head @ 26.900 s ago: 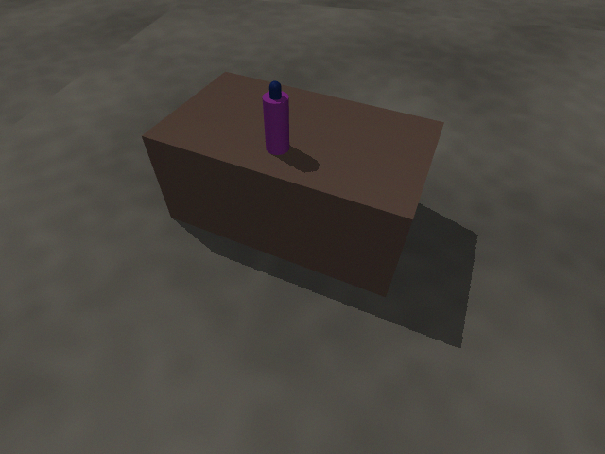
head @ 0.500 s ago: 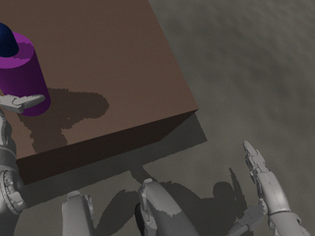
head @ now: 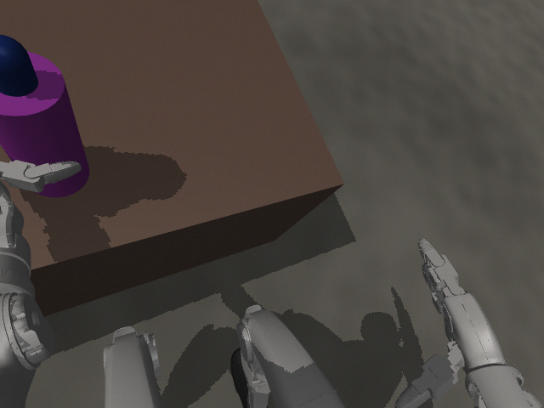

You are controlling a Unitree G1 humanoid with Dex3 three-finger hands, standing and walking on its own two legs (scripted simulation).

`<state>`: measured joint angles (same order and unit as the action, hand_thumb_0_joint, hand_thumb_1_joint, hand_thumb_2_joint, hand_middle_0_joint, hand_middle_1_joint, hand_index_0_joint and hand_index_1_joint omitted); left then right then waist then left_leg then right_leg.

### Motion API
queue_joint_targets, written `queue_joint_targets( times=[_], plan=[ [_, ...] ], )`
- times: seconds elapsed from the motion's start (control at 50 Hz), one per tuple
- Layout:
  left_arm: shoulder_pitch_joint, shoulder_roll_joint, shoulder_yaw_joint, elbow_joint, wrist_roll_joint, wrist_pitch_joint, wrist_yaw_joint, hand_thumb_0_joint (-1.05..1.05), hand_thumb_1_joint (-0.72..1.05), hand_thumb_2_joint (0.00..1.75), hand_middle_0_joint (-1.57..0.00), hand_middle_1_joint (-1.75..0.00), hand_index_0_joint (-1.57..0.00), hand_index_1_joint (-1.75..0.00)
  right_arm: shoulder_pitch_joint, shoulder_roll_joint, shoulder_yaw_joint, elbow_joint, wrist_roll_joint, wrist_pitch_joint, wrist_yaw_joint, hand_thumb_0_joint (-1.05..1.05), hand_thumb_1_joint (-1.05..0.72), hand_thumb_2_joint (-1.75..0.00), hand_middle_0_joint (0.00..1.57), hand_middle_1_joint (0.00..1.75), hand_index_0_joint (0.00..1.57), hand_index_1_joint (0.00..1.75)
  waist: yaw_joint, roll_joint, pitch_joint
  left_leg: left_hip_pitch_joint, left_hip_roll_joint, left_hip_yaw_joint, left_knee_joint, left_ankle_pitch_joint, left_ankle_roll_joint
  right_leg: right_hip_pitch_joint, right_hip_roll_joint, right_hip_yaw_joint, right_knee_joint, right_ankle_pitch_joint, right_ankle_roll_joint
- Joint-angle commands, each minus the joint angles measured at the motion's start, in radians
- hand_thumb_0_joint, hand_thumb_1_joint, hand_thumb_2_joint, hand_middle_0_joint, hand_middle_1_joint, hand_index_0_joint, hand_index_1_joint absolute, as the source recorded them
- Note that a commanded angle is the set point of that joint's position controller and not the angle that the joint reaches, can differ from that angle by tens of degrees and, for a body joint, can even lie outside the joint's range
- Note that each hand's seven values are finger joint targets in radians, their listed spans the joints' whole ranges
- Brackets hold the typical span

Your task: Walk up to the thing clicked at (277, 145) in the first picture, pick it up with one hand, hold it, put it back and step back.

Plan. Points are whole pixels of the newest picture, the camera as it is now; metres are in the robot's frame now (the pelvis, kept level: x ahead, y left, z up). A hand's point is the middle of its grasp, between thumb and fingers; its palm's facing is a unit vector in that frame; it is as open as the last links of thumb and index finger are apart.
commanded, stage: open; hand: left
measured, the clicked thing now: (35, 124) +0.52 +0.20 -0.01
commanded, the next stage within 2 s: withdraw in 0.22 s
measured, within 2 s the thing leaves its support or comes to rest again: neither
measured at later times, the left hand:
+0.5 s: hand (11, 132) +0.53 +0.24 -0.03, palm faces +0.30 -0.96 -0.01, open 17.2 cm
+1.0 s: hand out of the picture +0.49 +0.33 +0.11, palm faces +0.38 -0.89 -0.23, open 17.5 cm
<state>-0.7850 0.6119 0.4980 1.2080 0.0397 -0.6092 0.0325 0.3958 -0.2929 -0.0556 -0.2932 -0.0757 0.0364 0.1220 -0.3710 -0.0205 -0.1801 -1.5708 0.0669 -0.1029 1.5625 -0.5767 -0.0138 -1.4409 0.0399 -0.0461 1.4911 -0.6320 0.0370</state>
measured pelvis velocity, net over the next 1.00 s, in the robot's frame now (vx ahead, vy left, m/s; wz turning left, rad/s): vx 0.02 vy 0.00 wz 0.03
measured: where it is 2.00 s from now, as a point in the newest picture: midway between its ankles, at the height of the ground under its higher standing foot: outside the picture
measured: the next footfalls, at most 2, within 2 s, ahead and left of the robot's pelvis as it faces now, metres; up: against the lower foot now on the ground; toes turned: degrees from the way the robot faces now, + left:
none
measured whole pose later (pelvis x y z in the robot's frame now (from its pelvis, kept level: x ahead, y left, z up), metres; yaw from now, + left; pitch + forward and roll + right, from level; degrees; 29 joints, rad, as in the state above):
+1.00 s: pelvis +0.02 +0.00 +0.09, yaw +2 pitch +23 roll -4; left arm -0.74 0.70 0.51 1.18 0.08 -0.20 -0.01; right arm 0.41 -0.28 -0.01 -0.14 0.00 0.16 0.05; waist -0.21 0.01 -0.16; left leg -1.12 0.07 -0.04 1.20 -0.49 -0.01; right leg -1.01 0.03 0.00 1.13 -0.53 0.04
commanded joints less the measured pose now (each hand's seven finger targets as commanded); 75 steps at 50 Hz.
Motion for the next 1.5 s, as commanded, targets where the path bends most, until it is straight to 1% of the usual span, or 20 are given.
queue_joint_targets(
  times=[0.0,0.1,0.24,0.32,0.44,0.56,0.76,0.8,0.82,0.86,0.9,0.98,1.06,1.1,1.16,1.22,1.28,1.34,1.42,1.48],
  plan=[
    [-0.358,0.169,-0.003,-0.202,-0.016,-0.064,-0.005,0.0,-0.61,0.38,-0.65,-0.65,-0.69,-0.63,0.053,-0.183,-0.148,-0.153,0.008,-0.046,-0.026,0.0,0.51,-0.05,0.05,0.05,0.05,0.05,0.005,0.378,-0.546,0.6,-0.017,0.006,-0.177,0.326,0.021,0.147,0.027,-0.023,-0.152,0.314,-0.065],
    [-0.39,0.205,0.008,-0.223,-0.005,-0.072,0.008,0.0,-0.61,0.15,-0.42,-0.37,-0.44,-0.35,0.033,-0.194,-0.148,-0.185,0.006,-0.048,-0.031,0.0,0.52,-0.05,0.05,0.05,0.05,0.05,0.012,0.379,-0.587,0.611,-0.019,0.002,-0.168,0.348,0.02,0.159,0.027,-0.023,-0.141,0.335,-0.065],
    [-0.378,0.219,0.007,-0.182,0.009,-0.072,0.017,0.0,-0.61,0.02,-0.22,-0.17,-0.24,-0.15,0.048,-0.195,-0.152,-0.181,-0.001,-0.041,-0.036,0.0,0.52,-0.05,0.05,0.05,0.05,0.05,0.001,0.383,-0.547,0.576,-0.021,0.008,-0.173,0.258,0.018,0.154,0.025,-0.013,-0.153,0.276,-0.061],
    [-0.368,0.203,0.007,-0.17,0.004,-0.063,0.011,0.0,-0.61,0.02,-0.11,-0.11,-0.13,-0.09,0.06,-0.194,-0.146,-0.185,0.003,-0.036,-0.032,0.0,0.51,-0.05,0.05,0.05,0.05,0.05,0.0,0.384,-0.553,0.598,-0.018,0.004,-0.174,0.301,0.017,0.139,0.028,-0.024,-0.144,0.296,-0.065],
    [-0.423,0.33,0.08,-0.309,-0.014,-0.067,-0.003,0.0,-0.61,0.03,-0.07,-0.08,-0.09,-0.07,0.074,-0.212,-0.17,-0.207,0.007,-0.03,-0.042,0.0,0.51,-0.05,0.05,0.05,0.05,0.05,0.041,0.449,-0.645,0.702,-0.017,0.002,-0.183,0.408,0.006,0.195,0.028,-0.018,-0.143,0.357,-0.065],
    [-0.461,0.39,0.096,-0.443,-0.025,0.006,-0.035,0.0,-0.61,0.0,-0.06,-0.06,-0.08,-0.05,0.106,-0.192,-0.155,-0.139,0.012,-0.004,-0.051,0.0,0.5,-0.06,0.05,0.05,0.05,0.05,0.085,0.514,-0.664,0.795,-0.018,0.024,-0.237,0.427,0.005,0.28,0.023,0.008,-0.214,0.37,-0.06],
    [-0.286,0.251,0.022,-0.235,-0.069,0.183,-0.132,0.0,-0.61,0.0,-0.05,-0.03,-0.08,0.0,0.0,-0.163,-0.106,-0.036,0.039,0.019,-0.086,0.0,0.53,-0.05,0.05,0.05,0.05,0.05,0.112,0.267,-0.427,0.765,-0.005,0.03,-0.383,0.4,0.02,0.403,0.026,-0.002,-0.367,0.39,-0.054],
    [-0.269,0.226,0.009,-0.229,-0.086,0.189,-0.164,0.0,-0.53,0.06,-0.04,-0.03,-0.05,-0.03,0.001,-0.132,-0.063,-0.013,0.045,0.014,-0.089,0.0,0.57,-0.05,0.05,0.05,0.05,0.05,0.126,0.215,-0.426,0.758,-0.008,0.035,-0.402,0.401,0.027,0.446,0.029,-0.005,-0.387,0.41,-0.052],
    [-0.15,0.385,0.047,-0.089,0.021,0.271,-0.105,0.0,-0.59,0.05,-0.07,-0.06,-0.07,-0.06,0.065,-0.182,-0.097,-0.059,0.061,0.036,-0.091,0.0,0.51,-0.06,0.05,0.05,0.05,0.05,0.174,0.237,-0.47,0.848,-0.016,0.043,-0.452,0.442,0.017,0.509,0.027,-0.012,-0.418,0.421,-0.056],
    [-0.288,0.338,0.002,-0.233,0.003,0.312,-0.062,0.0,-0.6,0.07,-0.07,-0.07,-0.07,-0.08,0.08,-0.152,-0.062,-0.063,0.07,0.064,-0.086,0.0,0.5,-0.06,0.05,0.05,0.05,0.05,0.152,0.234,-0.484,0.907,-0.009,0.046,-0.478,0.486,0.01,0.532,0.032,-0.014,-0.439,0.457,-0.055],
    [-0.348,0.466,0.059,-0.283,0.023,0.34,-0.036,0.0,-0.5,0.09,-0.07,-0.06,-0.07,-0.07,0.088,-0.186,-0.115,-0.032,0.075,0.084,-0.097,0.0,0.44,-0.08,0.05,0.05,0.05,0.05,0.162,0.255,-0.522,0.955,-0.014,0.054,-0.497,0.495,0.012,0.573,0.029,-0.005,-0.465,0.48,-0.048],
    [-0.372,0.537,0.068,-0.265,0.053,0.389,0.02,0.0,-0.5,0.09,-0.06,-0.06,-0.05,-0.06,0.041,-0.174,-0.106,0.033,0.085,0.1,-0.102,0.0,0.24,-0.25,0.13,0.18,0.13,0.18,0.181,0.229,-0.457,0.956,-0.025,0.074,-0.532,0.469,0.028,0.632,0.017,0.019,-0.521,0.487,-0.039],
    [-0.33,0.371,-0.032,-0.157,0.055,0.411,0.025,0.0,-0.46,0.11,-0.06,-0.07,-0.06,-0.07,-0.041,-0.053,0.05,0.059,0.092,0.088,-0.091,0.0,-0.08,-0.52,0.13,0.19,0.13,0.19,0.2,0.228,-0.332,0.932,-0.029,0.085,-0.582,0.42,0.026,0.634,0.004,0.03,-0.577,0.427,-0.041],
    [-0.267,0.339,-0.048,-0.095,0.06,0.422,0.028,0.0,-0.46,0.11,-0.06,-0.07,-0.06,-0.07,-0.129,-0.008,0.137,0.038,0.087,0.072,-0.082,0.0,-0.24,-0.56,0.14,0.2,0.14,0.2,0.239,0.215,-0.321,0.928,-0.028,0.089,-0.617,0.395,0.021,0.672,0.004,0.018,-0.599,0.389,-0.046],
    [-0.163,0.333,-0.055,-0.095,0.057,0.443,0.021,0.0,-0.49,0.09,-0.06,-0.07,-0.06,-0.07,-0.034,-0.041,0.109,0.125,0.078,0.081,-0.083,0.0,-0.47,-0.65,0.16,0.23,0.16,0.23,0.249,0.239,-0.348,0.992,-0.026,0.094,-0.637,0.426,0.014,0.681,0.002,0.012,-0.619,0.411,-0.047],
    [-0.093,0.32,-0.069,-0.267,0.037,0.474,0.013,0.0,-0.46,0.11,-0.06,-0.07,-0.06,-0.07,0.046,-0.108,0.015,0.118,0.084,0.083,-0.09,0.0,-0.58,-0.72,0.17,0.25,0.17,0.25,0.243,0.258,-0.441,1.136,-0.019,0.097,-0.649,0.558,0.006,0.739,0.008,0.001,-0.638,0.52,-0.043],
    [0.021,0.235,-0.124,-0.417,0.006,0.511,0.013,0.0,-0.46,0.11,-0.06,-0.07,-0.06,-0.07,0.053,-0.143,-0.04,0.165,0.11,0.088,-0.104,0.0,-0.58,-0.72,0.17,0.25,0.17,0.25,0.249,0.205,-0.375,1.157,-0.02,0.088,-0.687,0.545,0.006,0.753,0.006,0.001,-0.667,0.526,-0.042],
    [0.149,0.089,-0.193,-0.52,-0.022,0.538,0.019,0.0,-0.49,0.09,-0.06,-0.06,-0.06,-0.06,-0.017,-0.1,-0.012,0.191,0.126,0.071,-0.119,0.0,-0.71,-0.79,0.18,0.27,0.18,0.27,0.278,0.15,-0.293,1.141,-0.016,0.079,-0.731,0.494,0.006,0.755,0.007,-0.008,-0.683,0.475,-0.049],
    [0.316,0.002,-0.232,-0.715,-0.044,0.54,0.042,0.0,-0.54,0.06,-0.05,-0.06,-0.05,-0.06,-0.052,-0.014,0.064,0.201,0.132,0.049,-0.137,0.0,-0.86,-0.88,0.2,0.3,0.2,0.3,0.33,0.152,-0.229,1.121,-0.023,0.089,-0.78,0.457,-0.001,0.818,-0.002,-0.008,-0.697,0.44,-0.054],
    [0.463,-0.028,-0.234,-0.824,-0.053,0.538,0.061,0.0,-0.54,0.06,-0.05,-0.06,-0.05,-0.06,-0.049,-0.019,0.058,0.218,0.13,0.043,-0.153,0.0,-0.89,-0.9,0.2,0.3,0.2,0.3,0.356,0.152,-0.184,1.113,-0.028,0.101,-0.804,0.42,-0.003,0.859,-0.011,0.0,-0.71,0.414,-0.053]
  ],
)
